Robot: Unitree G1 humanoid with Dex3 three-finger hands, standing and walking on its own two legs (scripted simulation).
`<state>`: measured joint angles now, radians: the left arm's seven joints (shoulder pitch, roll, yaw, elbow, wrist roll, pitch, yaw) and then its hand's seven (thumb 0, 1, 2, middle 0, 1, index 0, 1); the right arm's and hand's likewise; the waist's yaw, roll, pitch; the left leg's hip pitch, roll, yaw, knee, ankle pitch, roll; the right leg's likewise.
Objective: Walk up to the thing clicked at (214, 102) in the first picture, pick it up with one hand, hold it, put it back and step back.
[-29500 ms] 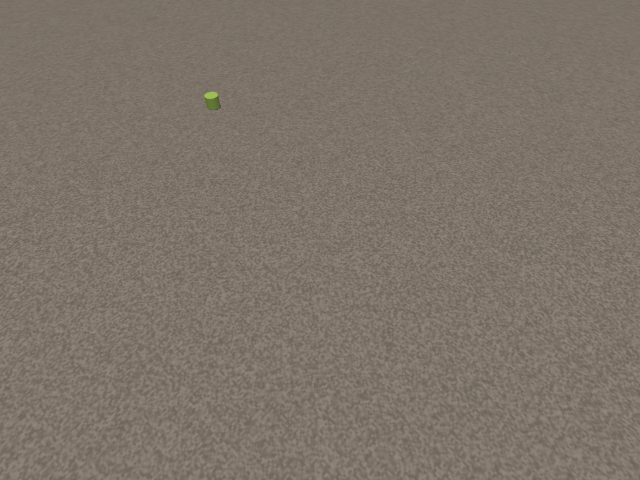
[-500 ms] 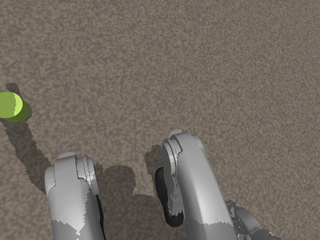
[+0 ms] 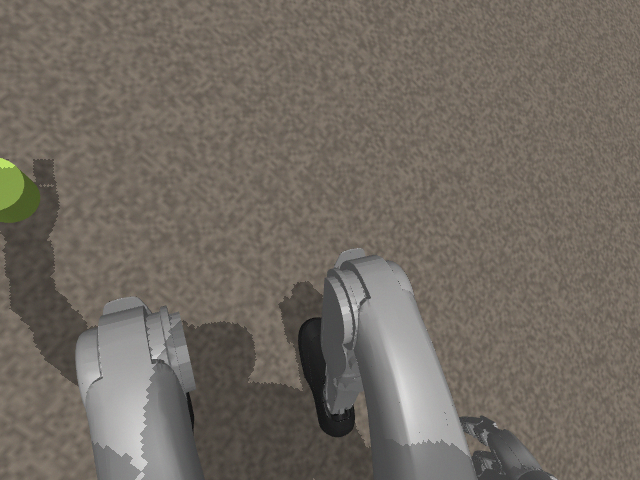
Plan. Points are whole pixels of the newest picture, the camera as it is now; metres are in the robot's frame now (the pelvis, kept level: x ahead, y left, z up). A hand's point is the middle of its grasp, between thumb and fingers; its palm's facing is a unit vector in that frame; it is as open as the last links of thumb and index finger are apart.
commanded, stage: withdraw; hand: left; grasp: from above
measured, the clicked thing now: (0, 191) +0.50 +0.33 -0.30
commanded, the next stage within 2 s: home in 0.02 s
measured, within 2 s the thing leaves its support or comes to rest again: neither
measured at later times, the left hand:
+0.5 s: hand out of the picture +0.45 +0.33 -0.05, palm faces -0.39 -0.35 -0.85, open 10.7 cm
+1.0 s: hand out of the picture +0.28 +0.24 +0.17, palm faces +0.00 -0.90 -0.43, open 7.4 cm
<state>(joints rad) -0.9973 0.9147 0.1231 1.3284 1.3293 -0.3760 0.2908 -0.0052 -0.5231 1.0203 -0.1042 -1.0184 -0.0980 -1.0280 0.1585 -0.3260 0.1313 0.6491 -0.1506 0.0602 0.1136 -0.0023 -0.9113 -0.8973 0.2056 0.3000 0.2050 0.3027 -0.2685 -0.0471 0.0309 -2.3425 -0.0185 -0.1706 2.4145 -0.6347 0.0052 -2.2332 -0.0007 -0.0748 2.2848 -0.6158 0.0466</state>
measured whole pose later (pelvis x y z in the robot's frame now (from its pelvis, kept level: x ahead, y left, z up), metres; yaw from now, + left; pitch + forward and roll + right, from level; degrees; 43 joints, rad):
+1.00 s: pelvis +0.04 +0.00 +0.26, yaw +8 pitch +24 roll -4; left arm 0.01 0.36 0.04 0.26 0.15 0.28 0.04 0.00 0.89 0.90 -0.20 -0.30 -0.21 -0.30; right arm 0.09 -0.21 0.03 0.54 0.04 -0.07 -0.04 0.00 -0.90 -0.89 0.21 0.30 0.21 0.30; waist -0.07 0.02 -0.18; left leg -1.39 0.02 -0.08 1.56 -0.60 -0.01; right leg -1.34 -0.02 -0.05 1.49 -0.57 0.03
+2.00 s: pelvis +0.10 +0.00 +0.39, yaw +10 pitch +10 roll -3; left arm 0.49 0.23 0.03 -0.13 -0.04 0.45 0.02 0.01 0.90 0.90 -0.20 -0.30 -0.20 -0.30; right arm 0.28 -0.21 0.03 0.54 0.00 -0.23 -0.18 0.01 -0.90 -0.89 0.21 0.30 0.21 0.30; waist -0.04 0.04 -0.15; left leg -0.68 0.03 -0.06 1.00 -0.50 -0.01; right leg -0.63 -0.02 -0.05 0.94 -0.47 0.03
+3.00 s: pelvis +0.10 +0.00 +0.39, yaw +10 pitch +10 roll -3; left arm 0.49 0.23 0.03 -0.14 -0.05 0.46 0.02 0.01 0.90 0.90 -0.20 -0.30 -0.20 -0.30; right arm 0.29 -0.22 0.03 0.55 0.01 -0.23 -0.18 0.01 -0.90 -0.89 0.21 0.30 0.21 0.30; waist -0.04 0.04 -0.16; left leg -0.69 0.03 -0.06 1.01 -0.50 -0.01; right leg -0.65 -0.02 -0.04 0.94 -0.47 0.03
